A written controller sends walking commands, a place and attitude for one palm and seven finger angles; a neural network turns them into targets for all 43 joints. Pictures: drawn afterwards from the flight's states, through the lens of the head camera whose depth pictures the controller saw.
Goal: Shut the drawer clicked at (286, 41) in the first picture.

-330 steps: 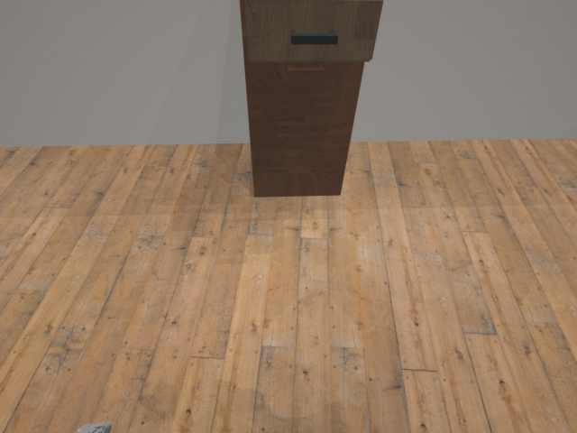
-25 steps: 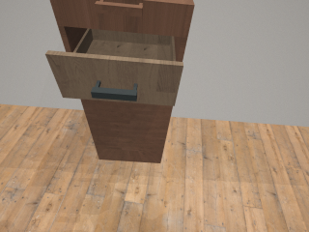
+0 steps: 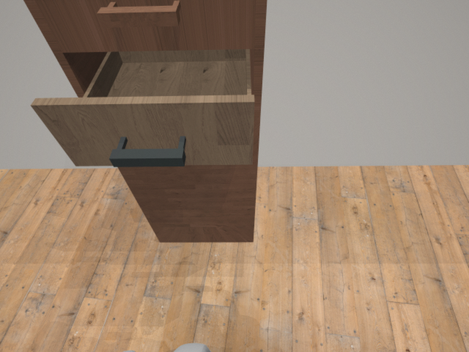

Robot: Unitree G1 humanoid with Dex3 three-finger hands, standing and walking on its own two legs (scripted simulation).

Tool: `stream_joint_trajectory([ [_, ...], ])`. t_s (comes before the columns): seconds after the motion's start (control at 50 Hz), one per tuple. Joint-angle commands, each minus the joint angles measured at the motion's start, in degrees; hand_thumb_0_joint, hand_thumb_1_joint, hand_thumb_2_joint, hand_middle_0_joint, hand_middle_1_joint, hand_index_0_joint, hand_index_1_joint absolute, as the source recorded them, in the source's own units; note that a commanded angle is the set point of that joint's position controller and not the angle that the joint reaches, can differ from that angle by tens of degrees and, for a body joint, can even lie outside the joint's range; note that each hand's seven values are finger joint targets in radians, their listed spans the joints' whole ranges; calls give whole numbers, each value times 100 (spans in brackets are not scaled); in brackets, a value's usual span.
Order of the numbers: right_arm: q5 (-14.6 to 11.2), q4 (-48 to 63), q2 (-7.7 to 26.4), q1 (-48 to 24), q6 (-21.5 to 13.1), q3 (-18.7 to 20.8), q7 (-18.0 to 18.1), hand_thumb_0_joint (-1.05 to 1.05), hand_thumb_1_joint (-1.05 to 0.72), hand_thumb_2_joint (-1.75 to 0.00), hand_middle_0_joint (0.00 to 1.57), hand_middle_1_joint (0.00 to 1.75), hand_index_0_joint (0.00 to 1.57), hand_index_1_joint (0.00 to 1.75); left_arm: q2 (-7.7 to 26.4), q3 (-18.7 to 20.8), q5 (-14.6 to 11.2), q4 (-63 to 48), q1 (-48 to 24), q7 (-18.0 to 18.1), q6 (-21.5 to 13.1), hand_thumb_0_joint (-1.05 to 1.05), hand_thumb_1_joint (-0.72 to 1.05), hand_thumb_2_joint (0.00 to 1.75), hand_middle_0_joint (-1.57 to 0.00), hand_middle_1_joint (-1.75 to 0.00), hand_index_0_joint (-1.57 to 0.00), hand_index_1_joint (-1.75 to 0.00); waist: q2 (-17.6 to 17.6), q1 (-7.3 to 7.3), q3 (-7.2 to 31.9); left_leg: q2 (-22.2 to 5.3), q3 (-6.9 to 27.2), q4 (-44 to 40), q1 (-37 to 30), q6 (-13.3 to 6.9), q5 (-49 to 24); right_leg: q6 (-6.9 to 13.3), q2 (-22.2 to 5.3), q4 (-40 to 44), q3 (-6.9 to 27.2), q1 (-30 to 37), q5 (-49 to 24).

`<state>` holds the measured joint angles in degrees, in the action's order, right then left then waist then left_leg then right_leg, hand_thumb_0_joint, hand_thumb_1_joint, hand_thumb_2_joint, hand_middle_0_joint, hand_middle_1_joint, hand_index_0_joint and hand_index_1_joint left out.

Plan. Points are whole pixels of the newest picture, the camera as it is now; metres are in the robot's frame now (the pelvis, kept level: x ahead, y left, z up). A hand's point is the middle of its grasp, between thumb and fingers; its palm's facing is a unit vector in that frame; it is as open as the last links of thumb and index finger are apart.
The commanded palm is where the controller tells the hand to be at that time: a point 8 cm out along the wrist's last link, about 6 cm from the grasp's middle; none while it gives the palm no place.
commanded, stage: come to a stop and stand still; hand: left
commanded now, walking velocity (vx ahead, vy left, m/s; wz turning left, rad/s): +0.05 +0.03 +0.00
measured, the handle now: (150, 149) +0.44 +0.19 +0.08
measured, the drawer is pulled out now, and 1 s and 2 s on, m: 0.17 0.17 0.17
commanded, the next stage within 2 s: look again from close up in 1.20 s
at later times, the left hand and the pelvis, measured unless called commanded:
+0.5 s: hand out of the picture -0.05 +0.25 -0.17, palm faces +0.06 -0.97 -0.25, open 7.4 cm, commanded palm none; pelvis -0.05 +0.05 +0.00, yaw +1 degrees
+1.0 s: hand out of the picture -0.04 +0.20 -0.17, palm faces +0.07 -0.98 -0.19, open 7.3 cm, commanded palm none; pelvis -0.03 +0.03 +0.00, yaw +2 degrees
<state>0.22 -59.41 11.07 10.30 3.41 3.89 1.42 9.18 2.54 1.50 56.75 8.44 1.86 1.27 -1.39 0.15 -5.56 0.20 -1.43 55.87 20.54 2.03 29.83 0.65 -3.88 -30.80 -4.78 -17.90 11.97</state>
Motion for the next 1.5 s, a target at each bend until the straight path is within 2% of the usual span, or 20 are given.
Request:
stream_joint_trajectory([
  [0.0,15,325,201,300,-116,17,-48,0,-90,-90,20,30,20,30,1222,299,55,-282,385,99,-53,0,90,90,-20,-30,-20,-30,1216,168,937,-112,60,-902,-102,22,-101,1057,-1468,999,1293,947,-2517],
  [0.04,21,267,172,544,-165,-12,-51,0,-90,-90,20,30,20,30,1234,294,40,-253,331,71,-26,0,90,90,-20,-30,-20,-30,1278,81,972,-67,-117,-1918,-488,-14,-579,863,-1269,954,1253,834,-1727],
  [0.06,-27,632,530,775,-361,41,-37,0,-90,-90,20,30,20,30,1333,194,41,-335,503,334,-175,0,90,90,-20,-30,-20,-30,719,-237,1990,48,-360,-2516,-582,73,-778,663,-1280,-272,1525,1912,-4724],
  [0.08,-62,729,435,689,-398,-25,-45,0,-90,-90,20,30,20,30,1266,157,-74,-394,447,332,-145,0,90,90,-20,-30,-20,-30,196,-229,1797,-192,-322,-3335,-653,20,-1776,481,-1052,-660,765,1882,-4088],
  [0.1,42,870,537,714,-437,-34,-18,0,-90,-90,20,30,20,30,907,51,-129,-521,597,300,-37,0,90,90,-20,-30,-20,-30,-721,-89,1652,-689,239,-3450,-918,-206,-2820,232,-571,-941,525,1134,-1931],
  [0.12,109,995,798,528,-363,15,-7,0,-90,-90,20,30,20,30,699,27,-104,-579,603,229,25,0,90,90,-20,-30,-20,-30,-1183,39,1294,-1268,693,-3171,-740,-523,-3503,85,-253,-664,238,480,-94],
  [0.14,114,1144,760,272,-301,-9,-15,0,-90,-90,20,30,20,30,725,-1,-49,-629,464,161,96,0,90,90,-20,-30,-20,-30,-1033,51,651,-1233,638,-3337,-377,-641,-3029,29,30,-607,88,105,748],
  [0.16,103,1224,762,208,-288,-21,-14,0,-90,-90,20,30,20,30,696,-17,-32,-650,312,93,145,0,90,90,-20,-30,-20,-30,-1007,-20,101,-1205,829,-3695,340,-669,-2055,7,122,-791,76,114,924],
  [0.18,124,1252,741,119,-288,-52,-27,0,-90,-90,20,30,20,30,683,-33,-29,-642,395,54,145,0,90,90,-20,-30,-20,-30,-1028,52,-154,-1147,815,-3867,596,-700,-1568,36,175,-877,162,100,782],
  [0.22,114,1274,736,75,-308,-75,-37,0,-90,-90,20,30,20,30,650,-42,-35,-559,686,-13,83,0,90,90,-20,-30,-20,-30,-391,128,-181,-979,694,-3819,620,-692,-1133,24,194,-645,238,314,269],
  [0.28,85,1205,663,251,-353,-114,-59,0,-90,-90,20,30,20,30,760,-78,-23,-511,874,-42,1,0,90,90,-20,-30,-20,-30,-333,92,-120,-667,631,-3930,413,-560,-228,74,134,32,489,420,114],
  [0.34,96,1122,774,430,-319,-70,-80,0,-90,-90,20,30,20,30,761,-87,2,-486,962,-43,3,0,90,90,-20,-30,-20,-30,125,39,-308,-656,737,-4086,565,-563,564,33,187,141,590,287,518],
  [0.5,85,805,674,744,-354,-125,-66,0,-90,-90,20,30,20,30,698,-113,-10,-283,1288,-36,-109,0,90,90,-20,-30,-20,-30,12,-50,-144,-457,690,-3910,6,-545,243,100,153,659,1158,-81,819],
  [0.56,72,651,600,912,-377,-149,-56,0,-90,-90,20,30,20,30,666,-124,-30,-168,1310,-33,-157,0,90,90,-20,-30,-20,-30,423,-101,1,-373,644,-3690,-197,-528,-87,120,78,825,1397,-139,976],
  [0.66,63,427,527,1015,-425,-183,-27,0,-90,-90,20,30,20,30,563,-132,-41,8,1366,-25,-174,0,90,90,-20,-30,-20,-30,133,-89,-52,-442,734,-3831,-126,-512,-76,124,99,787,1402,-64,809],
  [0.86,48,74,325,1193,-493,-242,7,0,-90,-90,20,30,20,30,463,-132,-71,204,1328,3,-243,0,90,90,-20,-30,-20,-30,319,-70,109,-401,537,-3621,-344,-441,-869,150,-3,870,1477,204,338],
  [1.0,41,-50,265,1186,-525,-265,37,0,-90,-90,20,30,20,30,433,-137,-86,271,1205,18,-251,0,90,90,-20,-30,-20,-30,74,-55,95,-463,508,-3675,-414,-400,-1262,162,10,817,1397,427,-285],
  [1.12,43,-123,257,1187,-500,-266,30,0,-90,-90,20,30,20,30,482,-126,-92,236,1087,18,-249,0,90,90,-20,-30,-20,-30,300,-72,79,-437,422,-3614,-519,-366,-1335,156,-24,931,1423,419,-185],
  [1.34,45,-199,269,1124,-510,-277,35,0,-90,-90,20,30,20,30,541,-107,-99,225,985,15,-261,0,90,90,-20,-30,-20,-30,273,-79,242,-451,372,-3622,-688,-329,-1571,165,-36,967,1406,620,-436],
  [1.48,44,-245,267,1100,-501,-283,45,0,-90,-90,20,30,20,30,523,-115,-96,253,990,11,-244,0,90,90,-20,-30,-20,-30,95,-71,141,-494,391,-3721,-713,-330,-1539,161,8,1011,1345,605,-379],
])
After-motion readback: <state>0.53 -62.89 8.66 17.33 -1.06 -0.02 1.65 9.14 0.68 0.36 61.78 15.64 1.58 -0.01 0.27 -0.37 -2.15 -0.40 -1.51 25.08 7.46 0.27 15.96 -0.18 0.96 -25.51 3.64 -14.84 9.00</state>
